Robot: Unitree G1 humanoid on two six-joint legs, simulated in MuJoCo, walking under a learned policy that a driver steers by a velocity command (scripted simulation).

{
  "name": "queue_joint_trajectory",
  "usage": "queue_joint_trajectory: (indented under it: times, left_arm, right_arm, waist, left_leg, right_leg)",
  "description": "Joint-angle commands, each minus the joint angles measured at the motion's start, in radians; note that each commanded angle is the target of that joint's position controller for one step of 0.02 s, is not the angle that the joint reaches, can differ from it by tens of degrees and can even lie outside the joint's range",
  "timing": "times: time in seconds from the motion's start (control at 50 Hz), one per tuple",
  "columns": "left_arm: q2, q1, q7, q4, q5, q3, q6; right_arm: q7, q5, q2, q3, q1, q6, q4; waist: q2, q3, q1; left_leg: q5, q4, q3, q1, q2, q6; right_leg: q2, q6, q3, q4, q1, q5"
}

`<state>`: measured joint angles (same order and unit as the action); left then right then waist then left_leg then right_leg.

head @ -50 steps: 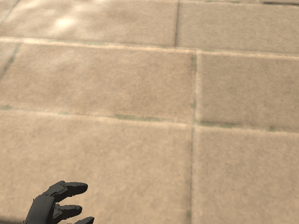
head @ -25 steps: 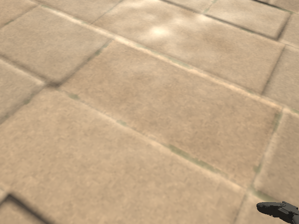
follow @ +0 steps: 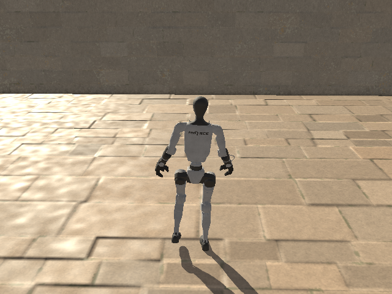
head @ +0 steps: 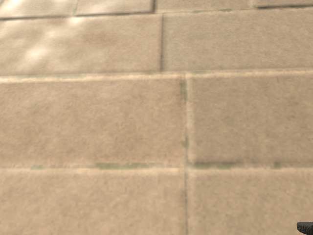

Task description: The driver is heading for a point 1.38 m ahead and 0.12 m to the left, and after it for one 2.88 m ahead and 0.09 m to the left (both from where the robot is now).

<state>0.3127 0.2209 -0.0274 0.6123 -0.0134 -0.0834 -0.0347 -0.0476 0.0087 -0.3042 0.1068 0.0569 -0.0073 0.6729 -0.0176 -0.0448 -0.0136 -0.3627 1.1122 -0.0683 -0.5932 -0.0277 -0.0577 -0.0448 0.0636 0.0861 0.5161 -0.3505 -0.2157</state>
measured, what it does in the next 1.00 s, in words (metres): steps on the spot: left foot, then right foot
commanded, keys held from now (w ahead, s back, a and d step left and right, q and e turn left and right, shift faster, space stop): e+shift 0.20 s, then shift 0.12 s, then q+shift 0.68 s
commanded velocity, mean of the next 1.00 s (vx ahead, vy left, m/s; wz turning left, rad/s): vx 0.00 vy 0.00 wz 0.05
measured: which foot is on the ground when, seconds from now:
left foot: up 0.00-0.28, down 0.30-0.62, up 0.64-0.98, down 1.00-1.00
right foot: down 0.00-0.30, up 0.32-0.58, down 0.60-1.00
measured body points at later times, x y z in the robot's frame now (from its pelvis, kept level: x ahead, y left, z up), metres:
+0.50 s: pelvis +0.03 +0.03 +0.00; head +0.07 +0.04 +0.45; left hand +0.29 +0.23 -0.09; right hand +0.08 -0.27 -0.10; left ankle +0.10 +0.13 -0.74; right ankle -0.04 -0.10 -0.70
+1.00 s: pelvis +0.03 +0.04 -0.01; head +0.09 +0.07 +0.43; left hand +0.14 +0.35 -0.12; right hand +0.26 -0.21 -0.09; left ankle +0.05 +0.16 -0.74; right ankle -0.03 -0.10 -0.74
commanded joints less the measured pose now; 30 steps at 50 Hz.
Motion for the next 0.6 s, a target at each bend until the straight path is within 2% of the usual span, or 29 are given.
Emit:
queue_joint_trajectory:
  times: [0.02, 0.12, 0.2, 0.24, 0.26, 0.28, 0.3, 0.32, 0.34, 0.36, 0.38, 0.4, 0.42, 0.44, 0.46, 0.48, 0.5, 0.52, 0.56, 0.58, 0.6]
  left_arm:
    - [0.168, -0.039, -0.023, -0.089, -0.006, -0.05, 0.005]
    - [0.187, -0.069, -0.022, -0.112, -0.006, -0.061, -0.01]
    - [0.191, -0.085, -0.011, -0.125, -0.009, -0.063, -0.018]
    - [0.18, -0.112, -0.006, -0.133, -0.009, -0.057, -0.02]
    - [0.17, -0.124, -0.004, -0.134, -0.012, -0.051, -0.022]
    - [0.152, -0.116, -0.004, -0.131, -0.014, -0.043, -0.023]
    - [0.105, -0.054, 0.0, -0.121, -0.004, -0.026, -0.023]
    - [0.103, -0.027, 0.003, -0.138, -0.01, -0.023, -0.015]
    - [0.182, -0.037, 0.001, -0.123, 0.013, -0.044, 0.0]
    - [0.202, -0.044, 0.001, -0.098, 0.012, -0.05, 0.004]
    - [0.162, -0.052, 0.0, -0.076, 0.019, -0.038, 0.0]
    - [0.106, -0.052, 0.001, -0.068, 0.03, -0.019, -0.004]
    - [0.055, -0.043, 0.009, -0.063, 0.035, 0.0, -0.004]
    - [0.031, -0.069, 0.015, -0.069, 0.036, 0.01, 0.003]
    - [0.028, -0.117, 0.015, -0.081, 0.029, 0.011, 0.01]
    - [0.037, -0.14, 0.013, -0.084, 0.018, 0.006, 0.016]
    - [0.052, -0.135, 0.011, -0.078, 0.005, -0.001, 0.021]
    - [0.063, -0.118, 0.009, -0.067, -0.004, -0.008, 0.026]
    - [0.065, -0.063, 0.005, -0.037, -0.008, -0.016, 0.035]
    - [0.074, -0.027, 0.005, -0.018, -0.007, -0.023, 0.039]
    - [0.104, 0.003, 0.003, -0.007, -0.001, -0.034, 0.04]
  right_arm:
    - [0.005, -0.004, -0.036, 0.003, -0.041, 0.023, -0.063]
    - [0.019, -0.011, -0.053, 0.002, -0.049, 0.032, -0.048]
    - [0.031, -0.016, -0.077, 0.008, -0.042, 0.051, -0.043]
    - [0.039, -0.015, -0.093, 0.013, 0.003, 0.058, -0.026]
    - [0.044, -0.014, -0.095, 0.015, 0.03, 0.061, -0.016]
    - [0.046, -0.009, -0.101, 0.018, 0.045, 0.062, -0.011]
    - [0.042, 0.004, -0.141, 0.024, 0.036, 0.056, -0.025]
    - [0.036, 0.028, -0.204, 0.032, 0.018, 0.042, -0.028]
    - [0.036, 0.032, -0.158, 0.024, 0.034, 0.046, -0.038]
    - [0.032, 0.017, -0.112, 0.006, 0.015, 0.045, -0.048]
    - [0.031, 0.005, -0.073, -0.012, -0.006, 0.041, -0.047]
    - [0.034, -0.005, -0.041, -0.031, -0.019, 0.039, -0.043]
    - [0.037, -0.01, -0.031, -0.042, -0.033, 0.033, -0.036]
    - [0.038, -0.017, -0.061, -0.033, -0.029, 0.019, -0.037]
    - [0.037, -0.025, -0.121, -0.009, 0.007, 0.003, -0.038]
    - [0.035, -0.025, -0.169, 0.01, 0.058, -0.008, -0.036]
    - [0.033, -0.024, -0.188, 0.018, 0.087, -0.015, -0.038]
    - [0.032, -0.028, -0.191, 0.021, 0.092, -0.017, -0.044]
    - [0.026, -0.05, -0.18, 0.023, 0.068, -0.019, -0.058]
    - [0.02, -0.06, -0.17, 0.024, 0.062, -0.021, -0.062]
    - [0.014, -0.06, -0.146, 0.019, 0.076, -0.021, -0.063]
  waist:
    - [0.114, 0.171, 0.011]
    - [0.166, 0.145, 0.0]
    - [0.195, 0.148, -0.013]
    - [0.206, 0.171, -0.003]
    - [0.198, 0.177, 0.012]
    - [0.169, 0.178, 0.018]
    - [0.023, 0.207, -0.013]
    - [-0.249, 0.145, -0.056]
    - [-0.224, 0.141, -0.022]
    - [-0.137, 0.129, -0.02]
    - [-0.083, 0.115, -0.022]
    - [-0.073, 0.109, -0.025]
    - [-0.083, 0.097, -0.037]
    - [-0.117, 0.076, -0.026]
    - [-0.154, 0.061, 0.007]
    - [-0.173, 0.069, 0.036]
    - [-0.182, 0.09, 0.045]
    - [-0.189, 0.105, 0.041]
    - [-0.19, 0.123, 0.006]
    - [-0.182, 0.142, -0.011]
    - [-0.15, 0.175, -0.012]
  left_leg:
    - [0.068, -0.136, -0.051, -0.08, -0.022, -0.016]
    - [0.079, -0.333, -0.079, 0.018, -0.056, -0.022]
    - [0.056, -0.455, -0.096, 0.104, -0.065, -0.005]
    - [0.077, -0.548, -0.082, 0.19, -0.047, 0.011]
    - [0.147, -0.637, -0.064, 0.266, -0.037, 0.022]
    - [0.252, -0.724, -0.065, 0.361, -0.004, 0.041]
    - [0.325, -0.76, -0.209, 0.473, 0.155, 0.107]
    - [0.516, -0.804, -0.422, 0.485, 0.324, 0.273]
    - [0.475, -0.818, -0.556, 0.429, 0.415, 0.378]
    - [0.414, -0.797, -0.476, 0.394, 0.368, 0.361]
    - [0.34, -0.79, -0.389, 0.371, 0.289, 0.306]
    - [0.279, -0.791, -0.348, 0.368, 0.24, 0.267]
    - [0.273, -0.795, -0.306, 0.356, 0.195, 0.242]
    - [0.301, -0.791, -0.265, 0.34, 0.139, 0.222]
    - [0.335, -0.777, -0.269, 0.355, 0.114, 0.222]
    - [0.354, -0.766, -0.309, 0.401, 0.123, 0.235]
    - [0.361, -0.759, -0.358, 0.446, 0.139, 0.245]
    - [0.363, -0.757, -0.4, 0.475, 0.151, 0.249]
    - [0.372, -0.739, -0.436, 0.473, 0.142, 0.232]
    - [0.355, -0.723, -0.425, 0.42, 0.123, 0.203]
    - [0.283, -0.681, -0.39, 0.315, 0.091, 0.158]
  right_leg:
    - [0.203, 0.131, 0.311, -0.135, 0.236, 0.28]
    - [0.168, 0.123, 0.413, -0.133, 0.168, 0.121]
    - [0.147, 0.122, 0.499, -0.105, 0.17, 0.156]
    - [0.137, 0.11, 0.502, -0.066, 0.177, 0.219]
    - [0.117, 0.096, 0.491, -0.039, 0.158, 0.227]
    - [0.084, 0.072, 0.467, -0.005, 0.117, 0.162]
    - [0.014, 0.028, 0.385, 0.128, 0.037, -0.128]
    - [-0.15, -0.041, 0.176, 0.33, -0.136, -0.426]
    - [-0.096, -0.1, 0.15, 0.566, -0.182, -0.446]
    - [-0.071, -0.118, 0.16, 0.643, -0.161, -0.378]
    - [-0.061, -0.136, 0.161, 0.641, -0.132, -0.329]
    - [-0.04, -0.15, 0.151, 0.595, -0.112, -0.294]
    - [-0.003, -0.163, 0.089, 0.49, -0.077, -0.272]
    - [0.004, -0.169, 0.016, 0.359, -0.04, -0.265]
    - [-0.014, -0.17, -0.029, 0.263, -0.023, -0.282]
    - [-0.033, -0.168, -0.038, 0.201, -0.023, -0.297]
    - [-0.045, -0.163, -0.026, 0.146, -0.015, -0.28]
    - [-0.049, -0.153, -0.013, 0.085, -0.005, -0.244]
    - [-0.053, -0.123, -0.009, -0.092, 0.072, -0.126]
    - [-0.037, -0.1, -0.008, -0.18, 0.173, -0.036]
    - [0.037, -0.072, 0.023, -0.187, 0.312, 0.028]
